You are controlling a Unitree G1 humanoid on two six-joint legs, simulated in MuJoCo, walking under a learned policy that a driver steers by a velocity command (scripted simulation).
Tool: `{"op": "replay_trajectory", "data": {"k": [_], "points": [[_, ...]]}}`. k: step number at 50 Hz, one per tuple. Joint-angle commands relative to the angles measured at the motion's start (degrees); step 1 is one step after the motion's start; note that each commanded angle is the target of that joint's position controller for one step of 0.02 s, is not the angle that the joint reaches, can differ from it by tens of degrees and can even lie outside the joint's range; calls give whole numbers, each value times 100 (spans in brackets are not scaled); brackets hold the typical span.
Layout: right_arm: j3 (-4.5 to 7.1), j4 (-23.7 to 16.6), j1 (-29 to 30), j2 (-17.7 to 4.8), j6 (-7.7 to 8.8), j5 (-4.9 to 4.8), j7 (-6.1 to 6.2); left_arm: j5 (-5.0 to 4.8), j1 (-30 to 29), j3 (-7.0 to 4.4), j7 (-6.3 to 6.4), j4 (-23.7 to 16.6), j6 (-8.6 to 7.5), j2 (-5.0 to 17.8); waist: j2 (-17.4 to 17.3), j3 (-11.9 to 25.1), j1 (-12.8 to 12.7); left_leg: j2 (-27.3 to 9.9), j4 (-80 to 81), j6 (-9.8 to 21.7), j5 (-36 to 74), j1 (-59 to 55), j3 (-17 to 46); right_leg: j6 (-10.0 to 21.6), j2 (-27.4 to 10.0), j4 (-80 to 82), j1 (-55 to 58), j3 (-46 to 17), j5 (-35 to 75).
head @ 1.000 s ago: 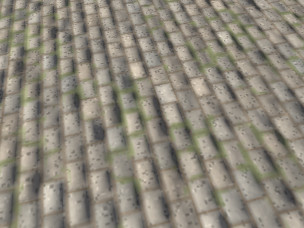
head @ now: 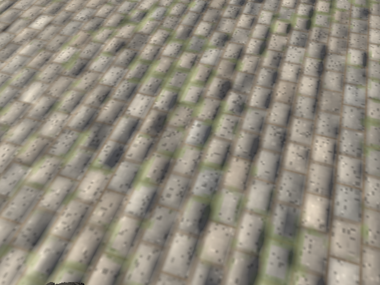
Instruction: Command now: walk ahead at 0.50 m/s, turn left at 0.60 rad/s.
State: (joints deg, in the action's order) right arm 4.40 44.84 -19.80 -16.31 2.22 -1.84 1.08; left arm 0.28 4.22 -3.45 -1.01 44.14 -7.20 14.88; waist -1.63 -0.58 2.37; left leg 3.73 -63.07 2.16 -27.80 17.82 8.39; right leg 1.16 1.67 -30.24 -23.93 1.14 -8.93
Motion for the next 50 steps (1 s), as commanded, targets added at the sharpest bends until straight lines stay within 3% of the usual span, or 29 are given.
{"op": "replay_trajectory", "data": {"k": [1, 3, 5, 8, 11, 15, 17, 18, 19, 20, 21, 22, 23, 24, 25, 26, 28, 30, 34, 40, 42, 43, 44, 45, 46, 47, 48, 49, 50], "points": [[175, -662, 450, -784, 77, 81, 4, 31, 720, -175, 51, -109, 88, 613, 544, 259, -552, -771, -946, -80, 679, 2591, -34, 907, -1930, 1550, 2382, -2380, -785], [167, -709, 354, -546, 19, 10, -56, 61, 635, -146, 63, -46, 68, 535, 781, 116, -353, -1005, -605, -59, 911, 2172, -118, 840, -1673, 1835, 1815, -1613, -206], [83, -767, 409, -259, -2, 39, -57, 17, 864, -164, 19, 128, 5, 609, 661, 72, -334, -993, -152, -73, 962, 2085, -158, 1034, -1616, 2048, 1610, -1345, 199], [-12, -927, 796, -155, 67, 157, -86, -69, 929, -212, 3, 242, 20, 846, 535, 22, -283, -1073, 947, -148, 1536, 2157, -401, 1223, -1587, 2202, 1665, -1044, 852], [-94, -1028, 1445, -80, 195, 140, -175, -157, 1070, -237, 22, 276, 118, 1000, 527, -86, -484, -888, 2238, -231, 2357, 1643, -694, 1064, -1293, 2157, 1482, -619, 1089], [-70, -1193, 1993, -253, 293, 50, -271, -227, 1583, -264, 40, 447, 234, 1159, 698, -105, -632, -619, 3091, -251, 2438, 1197, -753, 954, -1489, 1832, 1783, -871, 950], [9, -1151, 1751, -442, 342, 38, -283, -248, 1560, -270, 68, 485, 294, 1212, 803, 1, -360, -541, 3518, -116, 2350, 586, -744, 796, -1579, 1491, 1826, -1015, 923], [96, -1013, 1319, -591, 350, 66, -254, -243, 1536, -246, 81, 487, 308, 1169, 770, 223, -98, -453, 3719, 2, 2355, -185, -818, 662, -1437, 1040, 1678, -905, 1334], [234, -823, 581, -868, 352, 134, -192, -195, 1542, -170, 79, 465, 295, 950, 643, 702, 250, -653, 3680, 186, 2393, -1370, -655, 461, -1105, 49, 1269, -646, 1447], [359, -725, -422, -1345, 320, 263, -100, -7, 1505, 3, 74, 250, 265, 477, -256, 1649, 617, -1961, 3496, 577, 2509, -2984, 648, 166, -656, -1877, 122, -274, -212], [364, -684, -519, -1567, 255, 334, -121, -155, 2066, 91, 89, 116, 167, 154, -1641, 2123, 295, -2966, 4223, 1314, 1306, -3860, 2918, -20, -74, -3450, -1579, -325, -2614], [252, -664, -409, -1077, 265, 258, -147, -292, 1871, -61, 97, 196, 157, 754, -1054, 1630, 393, -2778, 4471, 1266, 628, -3425, 2904, -28, -366, -4178, -2106, -745, -2418], [149, -654, -118, -774, 288, 179, -152, -309, 1534, -120, 90, 102, 173, 910, -860, 986, 330, -2561, 4540, 1077, 757, -2868, 1996, 10, -572, -4268, -2330, -697, -1899], [82, -649, 239, -581, 308, 185, -176, -258, 1375, -129, 106, 115, 216, 851, -565, 665, 160, -2297, 4711, 951, 1165, -2233, 1387, -10, -756, -4138, -2117, -636, -1445], [47, -627, 530, -430, 330, 210, -200, -198, 1299, -153, 110, 92, 269, 805, -582, 379, -5, -2115, 4915, 901, 1541, -1717, 930, -34, -881, -3902, -1948, -651, -1124], [31, -599, 722, -335, 363, 240, -204, -203, 1352, -160, 93, 100, 348, 715, -614, 232, -163, -1993, 5110, 843, 1879, -1331, 526, -56, -979, -3772, -1666, -691, -908], [79, -511, 837, -382, 437, 254, -175, -214, 1286, -127, 69, 15, 468, 493, -483, 108, -296, -1992, 5366, 893, 2502, -1026, 15, -134, -1017, -3615, -1546, -661, -614], [130, -407, 795, -482, 466, 275, -120, -180, 1085, -122, 60, -111, 529, 433, -274, 3, -320, -2010, 5480, 925, 2875, -1022, -409, -208, -1019, -3278, -1720, -703, -247], [203, -250, 671, -703, 428, 254, -39, -151, 490, -49, -70, -338, 516, 310, -172, -177, -158, -1866, 5565, 776, 2986, -1109, -1250, -188, -933, -1938, -1591, -473, 865], [325, -7, 277, -1020, 258, 81, -10, -140, -406, -33, -252, -800, 529, 417, -120, -448, 97, -2123, 5216, 552, 3344, -1943, -1768, 166, -739, -842, -1518, 27, 493], [370, 3, 321, -1194, 177, 35, 4, -133, -238, -116, -272, -870, 547, 576, -273, -210, -98, -2129, 4530, 427, 5061, -2169, -1949, 391, -413, -755, -976, 357, -101], [386, -5, 368, -1269, 123, 9, 14, -144, 217, -214, -260, -796, 561, 732, -329, 101, -382, -2052, 3786, 340, 6017, -2162, -2068, 533, -144, -688, -316, 555, -309], [352, -24, 424, -1219, 82, -15, 23, -166, 1105, -387, -214, -567, 571, 1010, -223, 560, -874, -1824, 2595, 161, 6279, -1799, -2259, 732, 175, -328, 946, 657, -15], [254, -111, 302, -993, 114, 118, 46, -180, 2046, -608, -96, -339, 629, 1529, 304, 1088, -1224, -1590, 836, -147, 4717, -429, -2292, 1041, -271, -237, 2720, -309, 195], [-16, -463, -181, -122, 268, 338, -10, -208, 1785, -669, -61, -410, 587, 2192, 1852, 1480, -440, -388, -1176, -522, -504, 2123, -1699, 2093, -1712, 452, 4333, -3687, -774], [15, -518, 373, -567, 492, 113, -79, -157, 1987, -527, -103, -620, 490, 1768, 1097, 2215, -903, -304, -1755, -410, -717, 2696, -357, 2274, -2094, 1304, 4635, -4961, -1470], [83, -665, 889, -821, 587, -94, -118, -119, 1839, -430, -127, -533, 406, 1416, 780, 1415, -956, -543, -1688, -276, -159, 3183, -349, 1988, -1977, 1406, 4199, -4180, -1091], [49, -648, 951, -757, 640, -13, -85, -152, 1537, -374, -116, -560, 367, 1238, 443, 940, -730, -797, -1226, -181, 344, 3021, -364, 1790, -1724, 1347, 3384, -3463, -608], [79, -571, 927, -783, 638, 152, -38, -132, 1111, -310, -95, -641, 368, 1028, 299, 630, -472, -983, -726, -198, 669, 2594, -351, 1628, -1499, 1349, 2560, -2898, -21]]}}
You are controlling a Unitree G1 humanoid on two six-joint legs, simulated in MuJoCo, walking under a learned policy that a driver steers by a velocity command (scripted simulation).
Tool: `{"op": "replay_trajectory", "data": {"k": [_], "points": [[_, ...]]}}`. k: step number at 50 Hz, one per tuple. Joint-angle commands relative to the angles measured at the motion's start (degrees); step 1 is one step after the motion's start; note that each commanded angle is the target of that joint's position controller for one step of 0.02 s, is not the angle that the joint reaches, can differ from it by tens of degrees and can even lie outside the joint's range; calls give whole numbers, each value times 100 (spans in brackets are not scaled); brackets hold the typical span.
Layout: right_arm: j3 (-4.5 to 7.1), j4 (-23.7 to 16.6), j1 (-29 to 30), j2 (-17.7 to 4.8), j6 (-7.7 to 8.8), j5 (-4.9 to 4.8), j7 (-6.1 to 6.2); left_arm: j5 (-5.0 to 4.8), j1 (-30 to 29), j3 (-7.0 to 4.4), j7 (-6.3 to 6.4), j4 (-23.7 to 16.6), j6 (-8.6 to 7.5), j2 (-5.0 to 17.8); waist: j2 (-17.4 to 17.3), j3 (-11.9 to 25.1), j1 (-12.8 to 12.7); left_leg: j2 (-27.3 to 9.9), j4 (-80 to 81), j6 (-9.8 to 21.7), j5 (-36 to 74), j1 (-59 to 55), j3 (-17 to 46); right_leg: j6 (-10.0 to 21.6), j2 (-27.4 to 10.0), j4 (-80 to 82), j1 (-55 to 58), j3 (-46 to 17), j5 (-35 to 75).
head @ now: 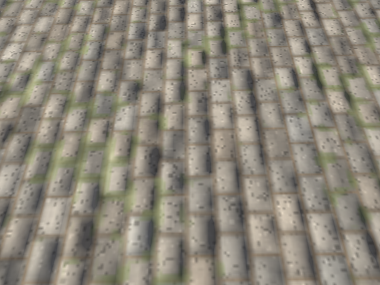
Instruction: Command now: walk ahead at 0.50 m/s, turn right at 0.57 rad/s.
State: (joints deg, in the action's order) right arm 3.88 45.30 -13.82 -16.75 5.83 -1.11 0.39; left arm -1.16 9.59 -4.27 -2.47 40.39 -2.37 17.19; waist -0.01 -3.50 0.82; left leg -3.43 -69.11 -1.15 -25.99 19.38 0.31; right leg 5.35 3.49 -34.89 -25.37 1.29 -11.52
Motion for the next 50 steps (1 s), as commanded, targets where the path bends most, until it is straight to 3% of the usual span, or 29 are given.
{"op": "replay_trajectory", "data": {"k": [1, 2, 5, 10, 13, 16, 18, 19, 20, 21, 22, 23, 24, 25, 26, 27, 30, 32, 36, 39, 41, 43, 44, 45, 46, 47, 48, 49, 50], "points": [[175, -583, 212, -797, 214, 138, 36, 87, 316, -168, 78, -386, -116, 643, 222, 817, -102, -383, 150, 122, 696, 1986, 503, 1149, -1512, 1928, 2129, -2558, 728], [188, -590, 155, -780, 138, 154, 26, 119, 226, -163, 98, -447, -120, 633, 279, 783, -1, -388, 352, 75, 799, 1748, 493, 1170, -1444, 2049, 1813, -2440, 976], [125, -680, 351, -534, -3, 213, 33, 66, 386, -209, 201, -391, -157, 788, 182, 602, 21, -282, 1154, -154, 1274, 1657, 328, 1185, -1253, 2197, 1284, -1930, 1630], [-39, -824, 1264, -233, 37, 158, -95, 28, 823, -176, 298, -162, -138, 738, 426, 391, -420, 0, 3232, -220, 3246, 1219, 151, 752, -924, 2210, 1159, -1293, 1153], [-30, -944, 1671, -349, 92, 77, -183, 9, 1146, -176, 283, 9, -132, 788, 458, 216, -610, 73, 3721, -97, 3345, 1248, 188, 740, -1174, 2073, 1552, -1546, 841], [14, -1032, 1750, -489, 149, 82, -251, 21, 1306, -188, 298, 122, -78, 817, 526, 140, -586, 131, 4048, 139, 2719, 1407, 194, 668, -1479, 1715, 2240, -1864, 1178], [64, -975, 1413, -586, 177, 80, -253, 27, 1236, -205, 310, 140, -28, 855, 675, 224, -369, 253, 4202, 335, 2252, 971, 44, 553, -1512, 1362, 2464, -1903, 2050], [146, -821, 866, -713, 192, 105, -227, 26, 1126, -178, 312, 111, -12, 797, 634, 540, -61, 384, 4393, 497, 2342, 184, -99, 431, -1274, 781, 2439, -1712, 2949], [231, -676, 36, -947, 209, 174, -199, 70, 1042, -97, 309, 21, -14, 624, 477, 1272, 330, -73, 4130, 818, 2635, -1225, 300, 244, -978, -354, 1932, -1445, 2943], [356, -560, -793, -1418, 193, 251, -179, 78, 1552, 19, 315, -82, -78, 283, -583, 2220, 382, -1271, 4069, 1586, 2281, -3432, 2201, -170, -222, -2382, 108, -947, 1259], [330, -328, -1155, -1223, 129, 109, -232, 8, 1773, 74, 307, -49, -147, 224, -1762, 2509, 398, -1913, 4927, 2040, 1007, -4146, 4143, -383, 217, -3659, -1261, -944, -2069], [203, -363, -916, -842, 97, -9, -226, -76, 1299, -32, 280, -109, -188, 707, -1046, 1671, 502, -1786, 5157, 1791, 22, -3627, 3900, -350, -137, -4092, -1910, -1184, -1941], [143, -436, -549, -690, 41, 39, -195, -89, 768, -30, 262, -243, -205, 743, -585, 1035, 448, -1573, 5260, 1577, 85, -2868, 3131, -328, -424, -4036, -2002, -932, -1459], [90, -449, -254, -589, 10, 109, -194, -3, 467, -21, 250, -325, -220, 673, -288, 539, 291, -1327, 5457, 1505, 599, -2081, 2597, -333, -638, -3635, -1907, -752, -1074], [40, -470, -69, -466, 23, 158, -191, 68, 444, -51, 249, -323, -208, 633, -335, 402, 126, -1146, 5592, 1448, 1099, -1623, 2253, -350, -833, -3250, -1642, -741, -792], [20, -471, 17, -438, 31, 183, -192, 64, 575, -43, 237, -286, -183, 538, -461, 375, -2, -1001, 5720, 1426, 1465, -1327, 2002, -383, -913, -3054, -1360, -700, -652], [59, -360, -27, -599, 75, 108, -169, 83, 580, 17, 244, -291, -124, 304, -500, 363, -102, -900, 5986, 1536, 2358, -1032, 1403, -537, -1006, -2428, -1266, -520, -351], [96, -277, -115, -733, 53, 86, -127, 111, 227, 63, 248, -387, -143, 218, -375, 306, -19, -835, 6080, 1511, 2760, -1050, 1061, -622, -1044, -1731, -1339, -449, 252], [107, -91, -448, -845, -24, 17, -88, 76, -521, 132, 174, -529, -220, 76, -344, 195, 277, -607, 6068, 1279, 2917, -1109, 499, -637, -846, -291, -951, -236, 1464], [114, 88, -794, -901, -98, -15, -85, 20, -992, 128, 93, -682, -261, 113, -361, 81, 449, -803, 5930, 1247, 2853, -1505, 563, -568, -728, 198, -930, -198, 1585], [131, 174, -885, -943, -170, -27, -68, 11, -1167, 109, 30, -782, -288, 178, -402, 24, 427, -988, 5729, 1185, 3052, -1904, 645, -437, -674, 427, -1012, -214, 1242], [163, 220, -850, -1030, -236, -31, -34, 22, -1011, 63, -6, -777, -310, 301, -483, 127, 248, -1094, 5392, 1075, 3672, -2190, 667, -275, -578, 606, -696, -159, 822], [174, 212, -741, -1085, -264, -38, -17, 43, -638, -1, 3, -687, -318, 417, -524, 350, -9, -1013, 4947, 988, 4536, -2201, 550, -159, -427, 747, -103, -14, 737], [138, 200, -692, -1007, -286, -29, -3, 72, 133, -127, 42, -453, -312, 642, -438, 849, -400, -755, 4055, 848, 5168, -1980, 318, 17, -314, 852, 1036, 104, 873], [24, 68, -653, -760, -269, 82, 12, 129, 1162, -247, 105, -248, -292, 1002, -101, 1674, -817, -482, 2557, 640, 4206, -982, 100, 363, -1064, 534, 2762, -652, 1193], [-176, -61, -1344, -144, -147, 110, -26, 159, 1589, -360, 114, -142, -253, 1529, 1331, 2451, -578, 507, 337, 214, 1032, 1415, -106, 1285, -2449, 854, 4874, -3268, 173], [-105, 33, -1109, -505, -35, 41, -70, 75, 1716, -232, 115, -123, -222, 1026, 1301, 2641, -768, 497, -398, 236, -675, 2157, 622, 1334, -2580, 1514, 4913, -4287, -558], [0, -150, -604, -852, 29, -101, -113, 60, 1309, -137, 126, -141, -216, 828, 952, 1693, -725, 181, -610, 292, -350, 2610, 598, 1094, -2400, 1661, 4204, -3504, -722], [-21, -241, -227, -810, 48, -99, -112, 80, 933, -90, 133, -189, -206, 715, 542, 1154, -576, -90, -384, 310, 151, 2527, 410, 960, -2159, 1789, 3365, -2824, -384]]}}
Over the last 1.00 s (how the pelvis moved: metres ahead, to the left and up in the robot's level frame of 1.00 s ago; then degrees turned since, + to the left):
0.50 -0.04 0.00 -20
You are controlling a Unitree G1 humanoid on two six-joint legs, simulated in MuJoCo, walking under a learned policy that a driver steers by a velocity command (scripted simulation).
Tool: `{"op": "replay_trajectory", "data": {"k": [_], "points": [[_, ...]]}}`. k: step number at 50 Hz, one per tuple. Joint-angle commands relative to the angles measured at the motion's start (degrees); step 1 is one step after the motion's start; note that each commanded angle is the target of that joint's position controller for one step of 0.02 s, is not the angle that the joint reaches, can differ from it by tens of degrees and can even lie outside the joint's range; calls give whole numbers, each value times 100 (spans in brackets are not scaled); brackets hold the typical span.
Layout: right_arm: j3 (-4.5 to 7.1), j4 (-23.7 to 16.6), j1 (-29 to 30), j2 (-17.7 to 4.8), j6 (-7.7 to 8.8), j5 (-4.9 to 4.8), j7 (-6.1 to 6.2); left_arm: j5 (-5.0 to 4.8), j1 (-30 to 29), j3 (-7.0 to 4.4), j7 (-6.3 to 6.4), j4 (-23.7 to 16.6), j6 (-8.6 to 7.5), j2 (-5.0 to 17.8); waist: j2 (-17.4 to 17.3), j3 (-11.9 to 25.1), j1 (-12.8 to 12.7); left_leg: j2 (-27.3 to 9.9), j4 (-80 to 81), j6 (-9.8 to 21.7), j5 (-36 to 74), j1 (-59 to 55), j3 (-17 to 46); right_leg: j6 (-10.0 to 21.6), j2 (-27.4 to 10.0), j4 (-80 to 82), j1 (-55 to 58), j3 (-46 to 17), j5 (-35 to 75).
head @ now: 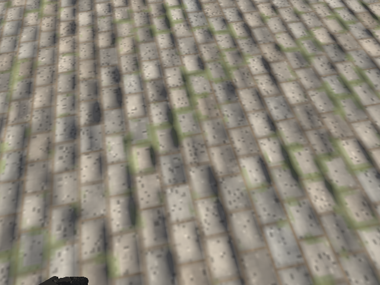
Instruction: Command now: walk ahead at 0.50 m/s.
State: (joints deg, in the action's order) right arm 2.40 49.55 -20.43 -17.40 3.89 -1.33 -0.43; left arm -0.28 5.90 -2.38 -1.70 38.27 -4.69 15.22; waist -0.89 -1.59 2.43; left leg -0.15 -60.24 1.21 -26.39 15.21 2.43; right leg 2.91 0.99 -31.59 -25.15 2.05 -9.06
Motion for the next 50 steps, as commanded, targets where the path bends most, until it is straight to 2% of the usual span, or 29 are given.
{"op": "replay_trajectory", "data": {"k": [1, 3, 5, 8, 12, 15, 17, 19, 20, 21, 22, 23, 24, 25, 26, 27, 29, 32, 34, 36, 39, 43, 44, 45, 46, 47, 48, 49, 50], "points": [[137, -697, 601, -689, 226, 20, -20, 37, 999, -237, 31, 24, 19, 777, 401, 536, -557, -578, -893, 40, 528, 2753, 138, 1149, -1698, 1676, 2575, -2455, -165], [145, -605, 344, -539, 99, 59, -10, 73, 699, -195, 8, 19, -46, 621, 606, 383, -215, -770, -491, -37, 897, 2115, 182, 1117, -1445, 2029, 1768, -1942, 370], [111, -581, 314, -371, -7, 86, 19, 25, 697, -225, 8, 121, -122, 704, 576, 279, -105, -800, -167, -154, 1131, 2033, 114, 1192, -1384, 2262, 1439, -1544, 765], [74, -744, 879, -284, -16, 140, 29, 23, 886, -275, 74, 298, -132, 859, 398, 76, -213, -833, 800, -271, 2039, 2298, 87, 1152, -1287, 2429, 1448, -1101, 1048], [7, -913, 1680, -152, 69, 98, -58, -35, 1222, -302, 134, 506, -70, 1007, 372, -81, -518, -591, 2232, -251, 3127, 1970, -130, 916, -1108, 2444, 1548, -632, 957], [6, -1077, 2127, -202, 107, 48, -140, -80, 1554, -325, 144, 718, 2, 1086, 389, -176, -679, -484, 2722, -165, 3119, 1998, -129, 875, -1323, 2272, 2035, -702, 844], [27, -1168, 2251, -282, 132, 45, -198, -101, 1621, -346, 167, 820, 65, 1124, 433, -204, -646, -439, 2957, -21, 2761, 2052, -94, 795, -1508, 2044, 2441, -779, 1020], [69, -1146, 2059, -397, 154, 56, -227, -105, 1579, -371, 196, 882, 130, 1181, 526, -80, -482, -334, 3110, 132, 2329, 1705, -181, 680, -1596, 1711, 2720, -810, 1587], [131, -1049, 1678, -504, 165, 71, -217, -109, 1466, -373, 210, 880, 162, 1208, 554, 140, -230, -174, 3254, 243, 2232, 1110, -347, 578, -1487, 1249, 2730, -688, 2407], [266, -797, 882, -744, 163, 91, -175, -83, 1456, -323, 224, 878, 191, 1086, 456, 655, 131, -45, 3296, 406, 2288, -35, -469, 427, -1189, 302, 2508, -452, 3008], [397, -602, -127, -1158, 147, 142, -116, 38, 1507, -194, 247, 746, 187, 807, -77, 1511, 490, -913, 3063, 755, 2582, -1715, 469, 203, -855, -1369, 1508, -165, 1883], [502, -484, -446, -1639, 102, 150, -118, 35, 2209, 2, 193, 633, 60, 149, -1632, 2156, 149, -2152, 3645, 1718, 1388, -3653, 3198, -211, 214, -3408, -894, -109, -1590], [357, -514, -492, -1065, 93, 51, -127, -61, 1912, -99, 161, 727, -60, 665, -1230, 2201, 409, -2158, 4185, 1713, 490, -3705, 3890, -189, 64, -4143, -1617, -884, -2444], [278, -571, -105, -850, 103, 66, -107, -201, 1383, -189, 129, 564, -134, 976, -891, 1356, 385, -1984, 4283, 1453, 533, -3060, 3084, -110, -228, -4274, -2026, -836, -2020], [244, -637, 255, -741, 100, 108, -94, -185, 1040, -171, 149, 485, -158, 925, -453, 920, 247, -1765, 4363, 1313, 1012, -2317, 2445, -91, -514, -4051, -1916, -663, -1506], [202, -662, 539, -587, 104, 150, -103, -89, 860, -188, 170, 453, -146, 882, -284, 551, 96, -1577, 4526, 1265, 1587, -1619, 1999, -118, -680, -3682, -1721, -607, -1171], [155, -676, 748, -428, 147, 208, -116, -50, 1068, -195, 168, 514, -31, 726, -451, 452, -206, -1368, 4835, 1240, 2178, -923, 1518, -166, -852, -3305, -1110, -648, -832], [211, -547, 678, -601, 218, 141, -88, 0, 910, -148, 196, 461, 100, 515, -319, 238, -294, -1333, 5190, 1353, 2619, -566, 1024, -324, -916, -2683, -1164, -562, -435], [226, -463, 663, -677, 191, 169, -35, 49, 595, -123, 204, 383, 105, 453, -216, 75, -276, -1206, 5141, 1264, 3858, -483, 547, -426, -854, -1940, -1139, -482, 112], [224, -387, 626, -696, 137, 165, 14, 64, 341, -70, 170, 354, 63, 308, -254, 109, -207, -918, 4974, 1045, 4713, -362, -24, -429, -673, -1061, -678, -303, 791], [216, -180, 289, -745, 59, 128, 54, 35, -98, -64, 102, 281, 35, 310, -315, 247, 8, -904, 4778, 922, 4674, -616, -140, -400, -414, -310, -238, -224, 1594], [231, -33, 389, -783, -75, 71, 98, 92, -114, -147, 25, 252, -2, 568, -407, 350, -144, -1134, 4079, 738, 4478, -1183, 139, -127, -310, 294, 38, -362, 1170], [223, -23, 504, -753, -103, 52, 112, 127, 207, -186, 30, 379, -15, 629, -346, 465, -342, -1020, 3693, 617, 4466, -1185, 102, -28, -232, 619, 488, -286, 1410], [189, 5, 330, -637, -103, 105, 116, 175, 545, -266, 71, 509, -31, 879, -94, 711, -403, -680, 3085, 402, 4305, -1060, -29, 110, -346, 810, 1222, -347, 2675], [91, -34, -96, -373, -45, 262, 100, 260, 837, -326, 113, 512, -23, 1262, 619, 1389, -258, -281, 2011, 109, 2782, -186, -202, 550, -1232, 232, 2713, -1117, 5001], [-75, 144, -728, 60, -39, 236, 72, 258, 988, -233, 141, 572, 75, 960, 1517, 2107, -223, 140, 643, -242, -390, 840, -177, 1513, -2247, 225, 3810, -2281, 5502], [9, 187, -511, -319, -109, 130, 54, 119, 1069, -132, 111, 623, 153, 588, 1232, 2173, -390, 62, 95, -356, -1489, 1052, 191, 1615, -2227, 504, 3506, -2585, 4385], [84, 81, -120, -540, -204, 43, 74, 58, 789, -111, 90, 632, 188, 578, 916, 1645, -375, -96, -136, -386, -1354, 1330, 241, 1412, -2026, 783, 2955, -2419, 3094], [102, 68, 141, -505, -320, 16, 133, 83, 425, -87, 102, 587, 204, 524, 626, 1231, -305, -239, -76, -410, -1125, 1411, 218, 1215, -1903, 1020, 2378, -2192, 2132]]}}
Over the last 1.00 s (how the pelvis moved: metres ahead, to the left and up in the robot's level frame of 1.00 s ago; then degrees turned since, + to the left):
0.56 -0.05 0.00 -9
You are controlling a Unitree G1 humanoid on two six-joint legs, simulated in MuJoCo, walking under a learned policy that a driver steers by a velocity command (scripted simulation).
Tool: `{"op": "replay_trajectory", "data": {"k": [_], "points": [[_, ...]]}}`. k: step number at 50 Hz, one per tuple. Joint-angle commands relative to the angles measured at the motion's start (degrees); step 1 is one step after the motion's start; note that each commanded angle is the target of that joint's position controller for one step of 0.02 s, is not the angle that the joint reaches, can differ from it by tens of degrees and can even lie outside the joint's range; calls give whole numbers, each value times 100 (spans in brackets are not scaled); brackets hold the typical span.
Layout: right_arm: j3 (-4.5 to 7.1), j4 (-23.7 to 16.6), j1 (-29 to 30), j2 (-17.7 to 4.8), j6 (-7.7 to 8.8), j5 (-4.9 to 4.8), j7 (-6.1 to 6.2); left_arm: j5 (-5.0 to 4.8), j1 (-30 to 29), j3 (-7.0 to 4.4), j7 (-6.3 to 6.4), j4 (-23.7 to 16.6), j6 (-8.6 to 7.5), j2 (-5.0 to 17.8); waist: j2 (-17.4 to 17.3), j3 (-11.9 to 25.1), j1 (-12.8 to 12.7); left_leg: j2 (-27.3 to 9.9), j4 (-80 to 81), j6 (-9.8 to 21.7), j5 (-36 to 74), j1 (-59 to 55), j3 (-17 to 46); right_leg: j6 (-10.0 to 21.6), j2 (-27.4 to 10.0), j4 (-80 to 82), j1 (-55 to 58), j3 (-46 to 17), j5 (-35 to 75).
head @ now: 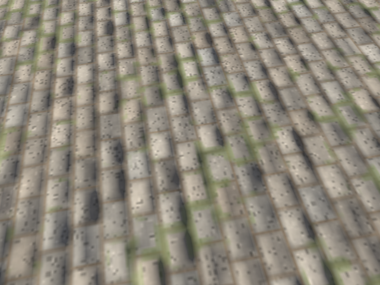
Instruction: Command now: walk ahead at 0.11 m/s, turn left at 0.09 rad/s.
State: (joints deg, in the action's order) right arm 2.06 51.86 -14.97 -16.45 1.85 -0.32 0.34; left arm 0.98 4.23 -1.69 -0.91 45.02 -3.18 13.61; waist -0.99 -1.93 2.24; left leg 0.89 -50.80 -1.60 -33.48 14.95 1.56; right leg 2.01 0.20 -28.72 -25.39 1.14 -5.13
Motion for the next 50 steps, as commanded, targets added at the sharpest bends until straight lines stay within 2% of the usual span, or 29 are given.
{"op": "replay_trajectory", "data": {"k": [1, 3, 4, 6, 10, 12, 14, 15, 16, 17, 18, 19, 20, 21, 23, 27, 31, 35, 37, 38, 39, 40, 41, 42, 43, 44, 46, 48, 50], "points": [[154, -187, -259, -573, -240, -55, 119, -6, 212, -139, 41, -130, 60, 663, 595, 938, -183, -473, -710, -166, -158, 1268, 324, 1150, -1710, 1010, 1755, -1857, 953], [154, -152, -335, -470, -405, -31, 218, 102, -225, -188, 98, -122, 89, 764, 966, 704, 22, -483, -44, -215, 358, 541, 157, 958, -1431, 1377, 819, -1351, 71], [173, -138, -383, -483, -428, -18, 243, 104, -292, -231, 143, -122, 111, 870, 1026, 703, 40, -411, 77, -199, 581, 334, 13, 977, -1382, 1419, 655, -1139, 27], [220, -182, -323, -543, -442, -21, 240, 43, -233, -302, 240, -82, 163, 1023, 953, 797, -36, -369, 137, -120, 936, 270, -145, 1087, -1498, 1479, 715, -992, -122], [266, -375, -16, -484, -471, -22, 177, -35, -225, -351, 375, 21, 286, 1045, 827, 698, -137, -447, 297, 51, 1033, 382, -254, 1110, -1720, 1516, 898, -794, -424], [295, -381, -88, -455, -471, -17, 126, -94, -338, -374, 399, 51, 353, 1060, 792, 651, -36, -396, 792, 170, 1277, 136, -386, 993, -1691, 1379, 909, -568, -451], [345, -298, -373, -470, -470, 25, 55, -212, -435, -388, 397, 97, 424, 1017, 682, 585, 160, -230, 1772, 422, 1888, -367, -517, 658, -1486, 929, 765, -207, -684], [395, -329, -459, -629, -462, 77, 37, -249, -230, -371, 381, 197, 458, 842, 198, 407, 164, -452, 2564, 684, 2267, -560, 40, 240, -1183, 176, 480, 154, -1068], [514, -503, -409, -1225, -455, 74, 125, -82, -31, -301, 338, 130, 477, 490, -1434, 255, -118, -1780, 3299, 1285, 3389, -870, 2030, -391, -352, -1558, -590, 830, -2239], [532, -630, -383, -1530, -344, 239, 90, -61, -752, -348, 390, -156, 442, 622, -1690, 49, 160, -2267, 3733, 2027, 3366, -293, 3027, -426, 246, -2533, -1137, 73, -3178], [502, -700, -144, -1352, -200, 296, 90, -95, -799, -402, 402, -158, 427, 774, -1112, 60, 20, -1996, 3705, 1923, 3201, -287, 2605, -370, 80, -3170, -1177, -352, -2856], [493, -746, 163, -1224, -108, 183, 117, -111, -570, -455, 410, -44, 426, 869, -843, 91, -178, -1697, 3561, 1590, 3220, -390, 2133, -338, -6, -3289, -1220, -466, -2350], [467, -820, 369, -1083, -84, 70, 131, -72, -422, -493, 441, 106, 428, 904, -573, 204, -239, -1509, 3447, 1347, 3231, -530, 1888, -363, -57, -3296, -1221, -490, -2069], [435, -856, 452, -983, -82, -9, 151, -37, -385, -516, 455, 147, 420, 935, -531, 276, -252, -1431, 3373, 1276, 3539, -635, 1764, -418, -75, -3323, -1201, -504, -1826], [392, -843, 252, -843, -104, -11, 190, -91, -388, -508, 430, 141, 372, 816, -526, 533, -230, -1313, 3247, 1327, 4151, -889, 1643, -510, 6, -3350, -1057, -505, -1562], [464, -854, 43, -971, -178, -38, 258, -155, -601, -449, 406, 89, 305, 697, -645, 590, -73, -1228, 3131, 1368, 4062, -1377, 1785, -643, 51, -2221, -1026, -575, -1408], [531, -973, 233, -1125, -269, -18, 251, -187, -608, -430, 320, 98, 253, 766, -797, 560, -16, -1176, 3101, 1439, 3862, -998, 2080, -696, 146, -1406, -333, -584, -1451], [489, -1065, 521, -1033, -342, -20, 216, -212, -230, -434, 215, 229, 182, 880, -875, 717, -79, -1148, 2832, 1383, 4484, -916, 2263, -611, 140, -685, 383, -501, -1432], [406, -1071, 672, -888, -379, -80, 236, -207, 112, -419, 125, 345, 127, 830, -759, 839, -301, -894, 2736, 1153, 3166, -595, 2221, -433, 127, 434, 1213, -318, -649], [343, -1043, 597, -733, -375, -57, 243, -172, 241, -424, 104, 402, 115, 847, -574, 801, -361, -627, 2601, 935, 2163, -182, 2094, -301, -5, 889, 1776, -361, -325], [223, -1015, 410, -373, -348, 32, 228, -60, 545, -442, 114, 451, 106, 1072, 298, 933, -345, -116, 1634, 628, 777, 541, 1547, 36, -955, 1192, 2503, -1389, -858], [235, -1198, 450, -361, -262, -29, 214, 11, 876, -554, 127, 556, 112, 1635, 1324, 609, -295, 744, 671, 408, -240, 1871, 674, 889, -1810, 1594, 2718, -2948, -1954], [312, -1278, 674, -728, -143, -50, 206, 72, 837, -546, 101, 538, 18, 1586, 1314, 189, -444, 389, -306, 339, -150, 2415, 911, 1462, -2268, 1994, 2277, -3870, -3211], [401, -1172, 638, -987, -81, -105, 183, 4, 587, -464, 122, 466, -57, 1276, 1059, -140, -331, 165, -669, 332, 327, 2526, 984, 1327, -2057, 2083, 2087, -3501, -3504], [421, -1050, 515, -969, -59, -59, 155, -102, 422, -418, 155, 453, -90, 1118, 1067, -233, -222, 36, -751, 245, 730, 2590, 832, 1073, -1747, 2110, 2137, -3038, -3305], [427, -1027, 538, -947, -33, -5, 130, -178, 426, -384, 181, 452, -95, 1027, 1071, -225, -236, -118, -710, 155, 1058, 2659, 642, 920, -1591, 2138, 2243, -2716, -3014], [365, -1073, 866, -692, 80, 26, 60, -184, 736, -361, 217, 543, -117, 1014, 884, -219, -421, -279, -509, 23, 1680, 2551, 255, 828, -1353, 2218, 2209, -2159, -2264], [277, -1160, 1167, -421, 170, -7, 18, -182, 999, -373, 225, 623, -138, 1069, 860, -175, -578, -349, 131, -53, 2003, 2371, 7, 839, -1212, 2218, 2225, -1739, -1636], [202, -1241, 1420, -253, 230, -35, -11, -192, 1146, -392, 218, 654, -136, 1185, 920, -134, -694, -325, 945, -70, 2136, 1890, -154, 837, -1137, 2177, 2061, -1431, -1221]]}}
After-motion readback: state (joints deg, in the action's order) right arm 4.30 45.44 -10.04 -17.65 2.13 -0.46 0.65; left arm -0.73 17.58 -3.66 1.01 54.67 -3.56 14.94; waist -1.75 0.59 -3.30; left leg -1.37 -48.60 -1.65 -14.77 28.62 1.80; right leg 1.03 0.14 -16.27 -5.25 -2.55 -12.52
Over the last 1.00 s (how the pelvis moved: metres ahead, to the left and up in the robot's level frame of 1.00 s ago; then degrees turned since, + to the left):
0.50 0.03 0.00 1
